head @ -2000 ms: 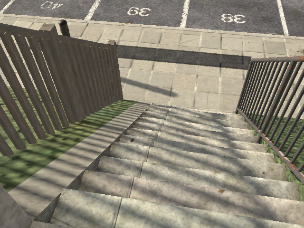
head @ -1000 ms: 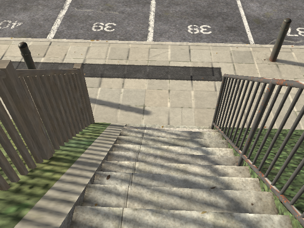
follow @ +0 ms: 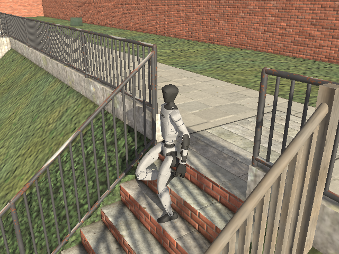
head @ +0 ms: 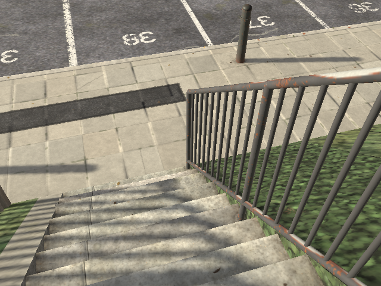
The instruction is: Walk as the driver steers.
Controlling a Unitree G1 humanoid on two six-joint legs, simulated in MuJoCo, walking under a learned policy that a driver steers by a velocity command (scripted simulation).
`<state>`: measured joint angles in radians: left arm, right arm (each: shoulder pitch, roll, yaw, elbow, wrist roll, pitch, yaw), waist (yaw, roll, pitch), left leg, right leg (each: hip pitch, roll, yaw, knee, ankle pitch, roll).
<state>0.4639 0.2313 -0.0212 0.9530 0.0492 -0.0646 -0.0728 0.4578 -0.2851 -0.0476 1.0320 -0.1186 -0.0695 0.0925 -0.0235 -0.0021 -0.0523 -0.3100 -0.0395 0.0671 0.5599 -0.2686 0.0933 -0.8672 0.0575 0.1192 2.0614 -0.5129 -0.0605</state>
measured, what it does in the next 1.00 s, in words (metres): goes down: right foot 0.22 m lower, then left foot 0.17 m lower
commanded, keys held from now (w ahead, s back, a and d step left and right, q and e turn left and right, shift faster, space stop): w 0.50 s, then no key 0.50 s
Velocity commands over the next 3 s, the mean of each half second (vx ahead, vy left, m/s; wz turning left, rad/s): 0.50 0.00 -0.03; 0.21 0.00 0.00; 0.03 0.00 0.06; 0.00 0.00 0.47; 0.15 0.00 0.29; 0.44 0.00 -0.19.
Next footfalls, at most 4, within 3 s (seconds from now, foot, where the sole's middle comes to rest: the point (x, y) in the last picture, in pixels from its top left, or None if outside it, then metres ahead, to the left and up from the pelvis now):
0.46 right None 0.34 -0.08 -0.99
0.86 left None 0.52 0.11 -1.16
1.48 right None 0.58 -0.16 -1.16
2.20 left None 0.32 0.09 -0.99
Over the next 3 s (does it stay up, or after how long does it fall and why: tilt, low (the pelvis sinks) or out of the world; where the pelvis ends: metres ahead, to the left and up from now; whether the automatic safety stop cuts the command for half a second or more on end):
stays up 0.57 0.16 -0.45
